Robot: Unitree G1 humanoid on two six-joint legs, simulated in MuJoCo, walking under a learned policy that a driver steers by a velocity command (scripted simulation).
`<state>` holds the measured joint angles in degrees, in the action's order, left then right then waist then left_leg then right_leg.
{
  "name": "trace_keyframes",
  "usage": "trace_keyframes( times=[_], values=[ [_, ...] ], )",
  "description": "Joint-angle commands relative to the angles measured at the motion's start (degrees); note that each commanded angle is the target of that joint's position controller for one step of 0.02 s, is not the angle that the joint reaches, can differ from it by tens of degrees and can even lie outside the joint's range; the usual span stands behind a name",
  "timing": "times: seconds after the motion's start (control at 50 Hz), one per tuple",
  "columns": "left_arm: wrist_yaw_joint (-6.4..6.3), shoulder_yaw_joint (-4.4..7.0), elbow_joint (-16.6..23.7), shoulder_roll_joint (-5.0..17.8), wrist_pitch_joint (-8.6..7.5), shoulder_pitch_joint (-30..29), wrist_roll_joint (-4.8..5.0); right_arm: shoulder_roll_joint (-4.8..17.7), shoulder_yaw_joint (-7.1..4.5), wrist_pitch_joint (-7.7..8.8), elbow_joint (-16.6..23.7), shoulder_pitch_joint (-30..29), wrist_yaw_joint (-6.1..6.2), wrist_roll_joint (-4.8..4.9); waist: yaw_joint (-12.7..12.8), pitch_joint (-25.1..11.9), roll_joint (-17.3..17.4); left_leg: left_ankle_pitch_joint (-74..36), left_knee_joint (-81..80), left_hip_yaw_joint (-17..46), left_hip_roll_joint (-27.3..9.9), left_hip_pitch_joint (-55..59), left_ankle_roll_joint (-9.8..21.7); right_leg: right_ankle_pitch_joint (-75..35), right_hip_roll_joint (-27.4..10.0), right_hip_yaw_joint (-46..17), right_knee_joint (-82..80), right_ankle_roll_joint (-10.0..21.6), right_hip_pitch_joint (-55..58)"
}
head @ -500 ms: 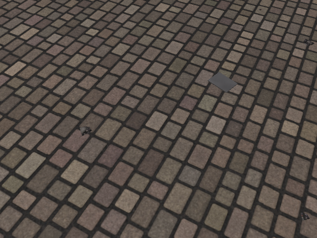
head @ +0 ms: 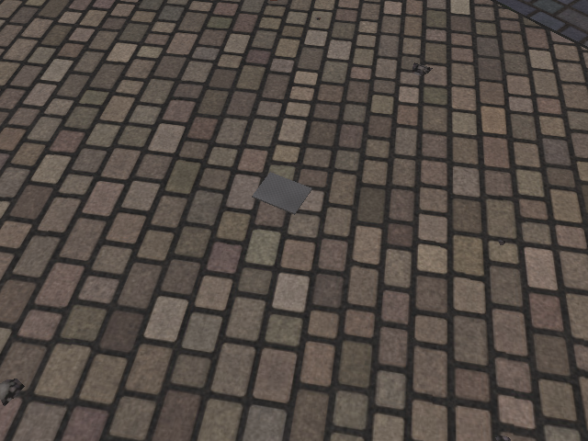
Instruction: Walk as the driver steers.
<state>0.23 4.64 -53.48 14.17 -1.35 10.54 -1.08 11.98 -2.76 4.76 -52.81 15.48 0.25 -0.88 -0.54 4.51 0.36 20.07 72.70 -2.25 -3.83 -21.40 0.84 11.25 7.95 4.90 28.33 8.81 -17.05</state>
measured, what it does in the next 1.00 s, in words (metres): walks ahead: left foot, then right foot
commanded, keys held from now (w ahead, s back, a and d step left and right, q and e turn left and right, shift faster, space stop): w+e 0.32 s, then q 0.68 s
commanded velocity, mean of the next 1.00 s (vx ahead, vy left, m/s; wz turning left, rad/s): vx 0.27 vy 0.00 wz -0.05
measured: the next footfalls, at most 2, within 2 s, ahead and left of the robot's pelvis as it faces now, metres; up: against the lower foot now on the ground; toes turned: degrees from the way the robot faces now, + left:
left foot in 0.40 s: +0.43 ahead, +0.10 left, +0.00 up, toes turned -12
right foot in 0.92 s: +0.39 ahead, -0.09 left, +0.00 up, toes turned +5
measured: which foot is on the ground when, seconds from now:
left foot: up 0.00-0.38, down 0.40-0.92, up 0.94-1.00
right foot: down 0.00-0.40, up 0.42-0.90, down 0.92-1.00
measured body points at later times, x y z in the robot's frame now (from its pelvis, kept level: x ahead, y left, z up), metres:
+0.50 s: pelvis +0.28 +0.04 +0.00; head +0.33 +0.04 +0.45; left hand +0.34 +0.32 -0.14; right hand +0.40 -0.24 -0.11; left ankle +0.39 +0.11 -0.73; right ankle +0.10 -0.03 -0.64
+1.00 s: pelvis +0.34 +0.01 +0.01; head +0.36 -0.02 +0.46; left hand +0.46 +0.28 -0.09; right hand +0.43 -0.28 -0.12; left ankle +0.36 +0.11 -0.69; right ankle +0.35 -0.09 -0.73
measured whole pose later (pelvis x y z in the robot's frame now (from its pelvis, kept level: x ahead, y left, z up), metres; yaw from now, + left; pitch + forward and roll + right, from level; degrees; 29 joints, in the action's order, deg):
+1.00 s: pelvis +0.34 +0.01 +0.01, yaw +3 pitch +1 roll +1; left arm -3.0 1.1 -46.0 14.2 0.0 9.6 -1.1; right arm 17.1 -5.0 -2.6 -46.1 13.9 0.2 -1.0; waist -2.0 2.0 2.5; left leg 25.0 47.2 6.4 7.3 -25.2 0.5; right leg 12.0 2.2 -1.0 26.1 2.6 -14.0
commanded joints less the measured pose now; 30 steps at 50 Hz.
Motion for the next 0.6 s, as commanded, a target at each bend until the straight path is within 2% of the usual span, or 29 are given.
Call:
trace_keyframes(
  times=[0.02,0.06,0.12,0.18,0.24,0.3,0.32,0.34,0.36,0.38,0.4,0.42,0.44,0.46,0.48,0.5,0.52,0.54,0.6],
  values=[
    [-0.84,0.77,1.87,5.20,-1.88,3.59,0.97,5.66,-1.15,-0.99,4.27,2.10,-0.31,-1.84,-1.31,-3.96,2.48,-1.49,-4.96,4.11,-3.40,-11.55,-1.63,-19.34,-17.36,-21.88,-15.49,9.62,10.77],
    [-0.63,1.03,1.44,7.07,-2.80,5.57,1.29,5.04,-1.02,-2.40,5.46,0.42,-0.78,-2.02,-1.65,-3.57,1.08,-3.00,-9.28,2.83,-3.30,-11.63,-3.07,-22.41,-15.36,-19.73,-15.98,9.23,8.46],
    [-0.32,1.23,1.30,8.16,-2.83,9.38,1.09,5.49,-0.88,-3.01,8.78,-7.55,-0.99,-1.69,0.82,-1.88,-1.20,-10.09,-17.33,1.65,-3.12,-15.60,-4.26,-21.46,-13.75,-19.67,-17.01,7.38,8.48],
    [-0.19,1.16,1.12,8.13,-2.55,13.27,0.98,5.73,-0.61,-3.10,11.40,-14.09,-1.17,-1.43,3.53,-1.89,-2.89,-15.97,-24.47,1.70,-1.83,-18.23,-4.05,-22.52,-13.15,-20.65,-15.90,5.46,12.47],
    [-0.50,1.13,1.07,8.42,-2.34,16.34,0.65,5.94,-0.15,-2.81,13.77,-19.45,-1.47,-1.16,5.62,-1.83,-3.60,-18.21,-30.05,1.87,-0.14,-19.59,-3.36,-24.48,-13.57,-22.20,-14.03,5.03,17.10],
    [-1.04,1.25,1.41,9.25,-2.17,17.59,0.12,6.55,0.22,-2.09,16.11,-23.04,-1.66,-0.74,6.43,-1.40,-4.51,-17.45,-35.72,2.16,1.66,-18.01,-2.11,-27.45,-14.82,-24.38,-11.43,4.56,20.32],
    [-1.32,1.38,1.76,9.75,-2.19,16.93,0.02,7.11,0.16,-1.82,16.39,-22.31,-1.63,-0.62,5.64,-1.45,-4.92,-16.80,-38.01,2.68,2.08,-15.37,-1.50,-28.28,-15.23,-25.14,-10.44,3.81,20.36],
    [-1.59,1.40,1.92,10.06,-2.24,15.25,-0.01,7.47,0.09,-1.46,15.47,-18.76,-1.45,-0.70,3.69,-1.65,-5.13,-16.22,-41.18,2.02,2.92,-10.45,-0.35,-33.16,-14.86,-23.35,-8.65,2.23,19.68],
    [-1.63,1.32,1.90,10.08,-2.50,14.46,0.03,8.24,-0.28,-0.97,13.71,-13.74,-1.04,-0.91,2.01,-3.42,-5.36,-15.66,-42.78,0.78,4.81,-2.86,1.04,-42.50,-14.02,-21.69,-4.74,0.41,18.72],
    [-1.48,1.20,1.48,9.99,-2.93,14.33,0.27,9.16,-0.79,-0.24,11.22,-6.60,-0.48,-1.10,-0.85,-6.73,-4.55,-18.81,-45.65,-0.60,6.40,5.34,2.39,-49.00,-12.27,-19.98,2.72,-1.21,19.05],
    [-1.28,0.90,1.37,9.19,-3.51,14.06,0.83,10.13,-1.15,0.79,9.17,1.05,0.06,-1.62,-4.49,-10.71,-3.71,-27.07,-47.97,1.40,2.90,16.61,3.94,-43.28,-9.60,-18.06,12.73,-2.63,14.52],
    [-1.32,-0.14,3.11,5.26,-3.88,15.84,1.30,14.11,-1.66,1.25,8.15,9.42,0.56,-2.56,-6.01,-18.93,3.89,-47.18,-43.22,14.78,-11.44,30.23,6.81,-15.87,-5.11,-14.17,29.54,-4.22,5.50],
    [-1.56,0.13,1.08,3.56,-3.22,27.60,3.69,17.98,-2.98,0.38,6.40,9.81,-0.19,-1.74,-0.87,-26.45,18.15,-67.71,-45.72,36.32,-23.03,39.31,17.78,22.92,4.35,-12.31,45.88,-6.39,-6.07],
    [-1.99,0.21,-0.60,6.86,-2.49,25.79,0.84,13.12,-2.18,-0.41,7.72,5.17,-0.84,0.58,0.50,-22.19,7.09,-61.40,-47.92,35.25,-19.69,32.45,16.94,18.22,0.31,-15.52,48.73,-5.93,-7.60],
    [-1.66,0.04,0.52,6.43,-2.28,18.73,-0.09,8.33,-0.84,-0.38,8.32,-0.83,-0.94,1.10,0.92,-13.56,3.19,-58.78,-49.11,26.47,-16.04,25.20,15.67,14.76,-2.01,-13.84,46.64,-6.68,-9.69],
    [-1.36,-0.27,1.72,5.97,-2.10,14.71,-0.71,5.95,-0.05,-0.43,8.27,-3.25,-1.01,0.78,1.26,-10.23,0.91,-57.07,-50.65,21.83,-12.78,21.32,14.10,13.03,-4.46,-11.91,43.33,-7.11,-10.80],
    [-0.91,-0.33,2.67,5.95,-1.50,11.76,-1.34,5.77,0.21,-0.38,7.57,-2.87,-0.77,1.02,1.24,-8.36,2.09,-57.34,-52.27,19.01,-10.36,18.82,13.28,11.78,-6.15,-10.64,40.26,-7.57,-10.98],
    [-0.50,-0.59,3.03,5.27,-0.78,11.67,-1.72,6.42,0.18,-0.50,6.62,-2.45,-0.68,1.10,2.13,-8.17,3.56,-57.56,-53.29,16.93,-8.46,15.73,12.58,10.66,-6.65,-9.57,37.81,-8.12,-8.45],
    [-0.51,-1.22,4.04,3.88,0.48,10.75,-1.06,10.10,-0.89,-0.64,5.67,-0.61,-0.87,0.60,3.21,-9.85,4.38,-60.95,-53.39,14.93,-6.83,12.23,13.10,10.24,-6.09,-7.59,33.26,-9.64,-6.01]
  ],
)
Over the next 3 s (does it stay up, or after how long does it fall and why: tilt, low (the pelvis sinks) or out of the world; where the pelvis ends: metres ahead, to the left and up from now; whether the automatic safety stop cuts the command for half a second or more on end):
stays up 0.75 0.44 0.00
